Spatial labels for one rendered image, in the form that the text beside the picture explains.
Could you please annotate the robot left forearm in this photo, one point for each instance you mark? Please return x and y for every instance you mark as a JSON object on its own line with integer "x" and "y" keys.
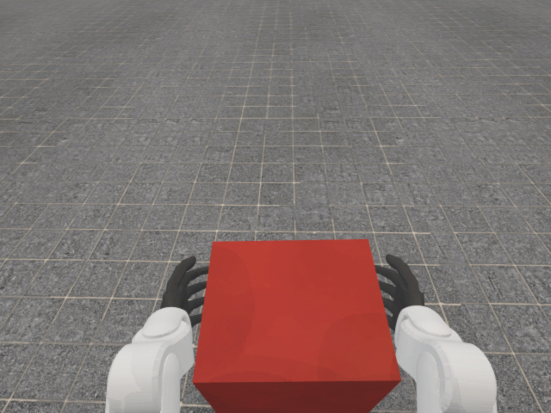
{"x": 145, "y": 375}

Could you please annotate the robot left hand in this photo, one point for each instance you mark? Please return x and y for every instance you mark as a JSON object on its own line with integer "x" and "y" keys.
{"x": 177, "y": 293}

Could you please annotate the carton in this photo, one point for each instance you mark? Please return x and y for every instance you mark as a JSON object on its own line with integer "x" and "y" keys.
{"x": 294, "y": 326}

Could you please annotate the robot right hand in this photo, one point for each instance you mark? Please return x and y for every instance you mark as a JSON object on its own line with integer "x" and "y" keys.
{"x": 406, "y": 293}

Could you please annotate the robot right forearm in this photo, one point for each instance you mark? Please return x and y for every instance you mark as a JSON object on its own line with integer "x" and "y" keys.
{"x": 452, "y": 376}

